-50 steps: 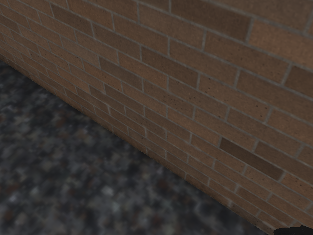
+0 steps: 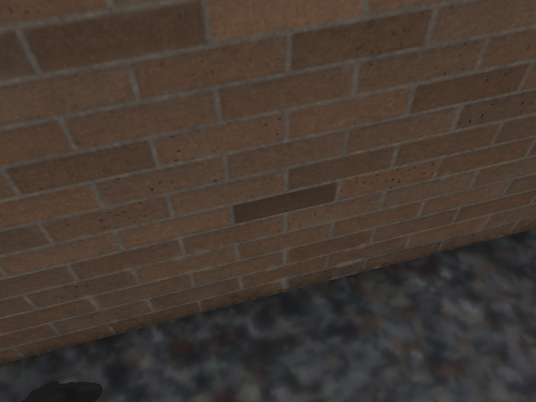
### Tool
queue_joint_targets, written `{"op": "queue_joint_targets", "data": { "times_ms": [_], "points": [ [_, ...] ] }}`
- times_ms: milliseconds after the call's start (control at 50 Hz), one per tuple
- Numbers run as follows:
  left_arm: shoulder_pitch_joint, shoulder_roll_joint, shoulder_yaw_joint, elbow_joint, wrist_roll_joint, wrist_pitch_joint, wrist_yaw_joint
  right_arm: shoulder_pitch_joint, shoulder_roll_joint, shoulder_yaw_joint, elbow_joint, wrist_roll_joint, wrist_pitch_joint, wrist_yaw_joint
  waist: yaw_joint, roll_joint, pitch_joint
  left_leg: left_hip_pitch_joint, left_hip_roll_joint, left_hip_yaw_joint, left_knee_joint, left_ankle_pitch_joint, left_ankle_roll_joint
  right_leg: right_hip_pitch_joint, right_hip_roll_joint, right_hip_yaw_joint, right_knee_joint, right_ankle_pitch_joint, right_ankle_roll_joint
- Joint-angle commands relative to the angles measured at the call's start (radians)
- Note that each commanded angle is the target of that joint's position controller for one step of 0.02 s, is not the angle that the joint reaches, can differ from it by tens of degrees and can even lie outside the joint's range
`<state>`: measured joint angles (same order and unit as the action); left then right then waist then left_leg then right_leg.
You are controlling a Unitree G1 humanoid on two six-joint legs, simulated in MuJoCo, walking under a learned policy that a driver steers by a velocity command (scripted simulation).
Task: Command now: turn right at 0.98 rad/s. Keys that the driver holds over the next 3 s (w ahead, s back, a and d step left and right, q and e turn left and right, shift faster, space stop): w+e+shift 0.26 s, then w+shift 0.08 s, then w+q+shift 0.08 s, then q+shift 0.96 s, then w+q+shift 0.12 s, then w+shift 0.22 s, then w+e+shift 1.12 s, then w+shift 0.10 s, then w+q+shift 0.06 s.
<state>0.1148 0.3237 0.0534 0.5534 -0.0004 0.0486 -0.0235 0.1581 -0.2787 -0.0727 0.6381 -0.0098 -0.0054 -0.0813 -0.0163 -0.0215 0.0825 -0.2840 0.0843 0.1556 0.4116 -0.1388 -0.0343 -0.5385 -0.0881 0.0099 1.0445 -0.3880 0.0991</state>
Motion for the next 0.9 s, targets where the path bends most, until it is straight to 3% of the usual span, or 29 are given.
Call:
{"op": "queue_joint_targets", "data": {
  "times_ms": [20, 60, 80, 100, 120, 140, 160, 180, 220, 240, 280, 340, 380, 400, 420, 440, 460, 480, 520, 560, 580, 600, 620, 640, 660, 680, 740, 780, 900],
  "points": [
    [-0.010, 0.058, 0.021, -0.079, -0.007, -0.011, -0.002, -0.014, -0.221, -0.076, -0.052, 0.013, 0.009, 0.006, -0.004, 0.220, -0.188, 0.169, 0.263, -0.144, -0.109, 0.140, 0.172, 0.080, 0.009, -0.046, -0.219, -0.011, -0.033],
    [0.070, 0.082, 0.043, -0.045, -0.013, 0.010, 0.005, -0.026, -0.211, -0.075, -0.043, 0.022, 0.011, 0.030, 0.040, 0.203, -0.201, 0.114, 0.243, -0.075, -0.024, 0.132, 0.111, 0.243, 0.065, -0.104, -0.416, 0.095, -0.081],
    [0.144, 0.112, 0.062, -0.011, -0.013, 0.020, 0.015, -0.014, -0.169, -0.066, -0.035, 0.029, 0.009, 0.039, 0.069, 0.160, -0.201, 0.019, 0.207, -0.024, 0.075, 0.069, 0.051, 0.381, 0.100, -0.097, -0.506, 0.135, -0.124],
    [0.150, 0.081, 0.043, -0.018, 0.013, 0.040, -0.037, 0.118, -0.210, -0.079, 0.040, 0.052, 0.012, -0.038, 0.073, 0.079, -0.117, -0.007, 0.271, -0.184, 0.024, -0.079, 0.124, 0.345, 0.109, -0.033, -0.546, 0.143, -0.191],
    [0.174, 0.149, 0.065, -0.029, 0.023, 0.041, -0.062, 0.170, -0.229, -0.079, 0.052, 0.033, 0.017, -0.063, 0.079, -0.116, -0.154, -0.053, 0.229, -0.168, 0.178, -0.281, 0.107, 0.414, 0.013, 0.133, -0.522, 0.428, -0.263],
    [0.300, 0.229, 0.086, 0.001, 0.056, 0.032, -0.078, -0.012, -0.181, -0.058, -0.003, 0.003, 0.010, -0.073, 0.182, -0.266, -0.176, -0.348, -0.032, -0.032, 0.350, -0.437, 0.044, 0.547, -0.057, 0.450, -0.711, 0.123, -0.439],
    [0.283, 0.240, 0.096, -0.004, 0.040, 0.009, -0.083, -0.161, -0.188, -0.060, -0.053, 0.020, 0.001, -0.068, 0.204, -0.248, -0.055, -0.544, -0.105, -0.102, 0.555, -0.480, 0.039, 0.539, -0.083, 0.581, -0.822, -0.025, -0.507],
    [0.188, 0.238, 0.089, -0.023, 0.021, -0.014, -0.073, -0.159, -0.184, -0.055, -0.057, 0.043, -0.007, -0.057, 0.141, -0.288, -0.032, -0.594, -0.089, -0.212, 0.649, -0.451, 0.076, 0.517, -0.102, 0.608, -0.839, -0.050, -0.496],
    [0.012, 0.187, 0.075, -0.086, -0.011, -0.018, -0.042, -0.005, -0.228, -0.061, 0.026, 0.029, -0.020, -0.044, 0.032, -0.171, -0.047, -0.436, -0.057, -0.259, 0.609, -0.292, 0.071, 0.402, -0.031, 0.476, -0.779, 0.026, -0.408],
    [-0.010, 0.169, 0.067, -0.099, -0.006, -0.015, -0.038, 0.031, -0.231, -0.064, 0.056, 0.015, -0.025, -0.042, 0.021, -0.112, -0.066, -0.372, -0.088, -0.224, 0.577, -0.227, 0.056, 0.364, 0.011, 0.430, -0.768, 0.088, -0.388],
    [-0.021, 0.149, 0.057, -0.106, 0.005, -0.018, -0.049, 0.103, -0.207, -0.054, 0.103, 0.022, -0.036, -0.032, 0.012, -0.060, -0.087, -0.224, -0.102, -0.204, 0.367, -0.142, 0.046, 0.316, 0.079, 0.372, -0.764, 0.047, -0.360],
    [0.030, 0.141, 0.045, -0.100, 0.020, -0.025, -0.082, 0.160, -0.216, -0.045, 0.133, 0.055, -0.040, -0.027, 0.031, -0.122, -0.099, 0.022, -0.093, -0.199, 0.152, -0.116, 0.050, 0.248, 0.089, 0.404, -0.764, -0.047, -0.354],
    [0.055, 0.095, 0.024, -0.100, 0.022, -0.024, -0.093, 0.249, -0.244, -0.049, 0.167, 0.061, -0.049, -0.022, 0.010, -0.119, -0.093, 0.129, -0.047, -0.192, 0.103, -0.008, 0.080, 0.211, 0.091, 0.400, -0.698, -0.177, -0.338],
    [0.079, 0.049, 0.007, -0.098, 0.028, -0.026, -0.096, 0.328, -0.261, -0.054, 0.192, 0.051, -0.053, -0.023, -0.019, -0.067, -0.103, 0.221, 0.023, -0.255, 0.058, -0.035, 0.115, 0.155, 0.135, 0.352, -0.566, -0.221, -0.305],
    [0.105, -0.014, -0.012, -0.101, 0.028, -0.024, -0.097, 0.405, -0.339, -0.066, 0.194, 0.022, -0.052, -0.024, -0.025, 0.129, -0.131, 0.250, 0.239, -0.627, -0.153, -0.438, 0.243, 0.107, 0.240, 0.222, -0.304, -0.218, -0.245],
    [0.207, 0.005, -0.009, -0.059, -0.043, -0.076, -0.062, 0.095, -0.293, -0.031, 0.100, -0.014, -0.060, 0.008, 0.115, 0.363, 0.003, -0.076, 0.292, -0.841, -0.296, -0.661, 0.288, 0.196, 0.160, 0.151, -0.248, -0.119, -0.192],
    [0.200, 0.093, 0.015, -0.047, 0.008, -0.047, -0.062, 0.163, -0.352, -0.060, 0.112, 0.012, -0.063, -0.013, 0.076, 0.336, 0.075, -0.090, 0.339, -0.934, -0.360, -0.581, 0.309, 0.163, 0.157, 0.179, -0.142, -0.080, -0.163],
    [0.187, 0.146, 0.030, -0.040, 0.027, -0.044, -0.049, 0.175, -0.345, -0.059, 0.122, 0.016, -0.071, -0.015, 0.068, 0.277, 0.057, -0.028, 0.324, -0.889, -0.312, -0.474, 0.271, 0.122, 0.139, 0.205, -0.058, -0.111, -0.131],
    [0.151, 0.131, 0.023, -0.054, 0.057, -0.049, -0.030, 0.162, -0.344, -0.059, 0.104, 0.028, -0.066, 0.007, 0.075, 0.218, 0.046, 0.123, 0.217, -0.727, -0.227, -0.256, 0.209, 0.033, 0.117, 0.187, -0.190, -0.169, -0.095],
    [0.148, 0.037, -0.005, -0.048, 0.049, -0.072, -0.033, 0.080, -0.311, -0.056, 0.059, 0.034, -0.023, 0.011, 0.079, 0.214, 0.001, 0.022, 0.070, -0.498, -0.181, -0.034, 0.135, 0.318, 0.139, 0.100, -0.606, -0.114, -0.102],
    [0.170, 0.003, -0.006, -0.024, 0.047, -0.080, -0.035, 0.083, -0.283, -0.050, 0.044, 0.037, -0.005, 0.015, 0.090, 0.183, -0.039, -0.051, 0.018, -0.434, -0.142, 0.063, 0.102, 0.512, 0.185, 0.032, -0.746, 0.164, -0.091],
    [0.197, 0.029, 0.010, -0.001, 0.036, -0.075, -0.034, 0.113, -0.249, -0.040, 0.035, 0.036, -0.002, 0.020, 0.088, 0.136, -0.086, -0.091, -0.020, -0.389, -0.062, 0.045, 0.070, 0.629, 0.185, 0.024, -0.774, 0.231, -0.079],
    [0.244, 0.089, 0.029, 0.007, 0.026, -0.067, -0.028, 0.129, -0.210, -0.028, 0.018, 0.022, -0.007, 0.033, 0.089, 0.018, -0.128, -0.186, -0.076, -0.331, 0.094, -0.187, 0.016, 0.724, 0.079, 0.101, -0.750, 0.287, -0.094],
    [0.197, 0.215, 0.054, -0.014, 0.037, -0.050, -0.020, 0.162, -0.172, -0.021, -0.020, 0.017, -0.010, 0.038, 0.042, -0.223, -0.130, -0.340, -0.146, -0.218, 0.291, -0.415, -0.030, 0.674, -0.150, 0.328, -0.723, 0.455, -0.220],
    [0.083, 0.194, 0.053, -0.062, 0.024, -0.074, -0.006, 0.181, -0.191, -0.017, -0.009, 0.022, 0.001, 0.046, 0.032, -0.113, -0.125, -0.366, -0.086, -0.317, 0.497, -0.435, -0.054, 0.602, -0.303, 0.448, -0.626, 1.050, -0.210],
    [0.071, 0.147, 0.044, -0.052, 0.023, -0.084, 0.007, 0.263, -0.204, -0.026, 0.033, 0.028, 0.014, 0.050, -0.007, -0.028, -0.185, -0.327, -0.073, -0.348, 0.618, -0.429, -0.059, 0.622, -0.274, 0.335, -0.560, 1.324, -0.171],
    [-0.040, 0.105, 0.033, -0.047, -0.003, -0.079, 0.036, 0.292, -0.205, -0.033, 0.061, 0.040, 0.047, 0.052, -0.051, -0.128, -0.163, -0.327, -0.034, -0.265, 0.723, -0.259, -0.084, 0.581, -0.161, 0.097, -0.609, 1.170, -0.128],
    [-0.060, 0.079, 0.024, -0.044, 0.011, -0.072, 0.053, 0.226, -0.194, -0.029, 0.027, 0.037, 0.057, 0.059, -0.030, -0.157, -0.127, -0.328, -0.019, -0.207, 0.741, -0.171, -0.103, 0.546, -0.128, 0.015, -0.657, 1.071, -0.164],
    [-0.042, 0.120, 0.045, -0.019, 0.034, -0.019, 0.068, 0.045, -0.123, 0.001, -0.094, 0.046, 0.050, 0.096, 0.047, -0.081, -0.088, -0.386, 0.031, -0.142, 0.570, -0.182, -0.097, 0.656, -0.196, -0.056, -0.686, 0.967, -0.253]
  ]
}}
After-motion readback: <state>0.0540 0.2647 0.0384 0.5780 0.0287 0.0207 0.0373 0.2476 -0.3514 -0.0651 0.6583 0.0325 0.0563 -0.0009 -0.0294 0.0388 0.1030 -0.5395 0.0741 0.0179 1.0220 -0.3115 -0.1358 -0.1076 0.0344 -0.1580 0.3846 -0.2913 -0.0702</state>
